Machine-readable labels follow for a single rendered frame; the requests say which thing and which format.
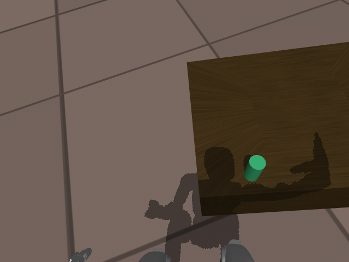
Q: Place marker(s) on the can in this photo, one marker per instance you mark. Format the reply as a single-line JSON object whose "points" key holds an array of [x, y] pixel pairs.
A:
{"points": [[254, 168]]}

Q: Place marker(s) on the left robot hand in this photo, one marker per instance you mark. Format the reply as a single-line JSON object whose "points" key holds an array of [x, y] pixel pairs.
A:
{"points": [[82, 256]]}

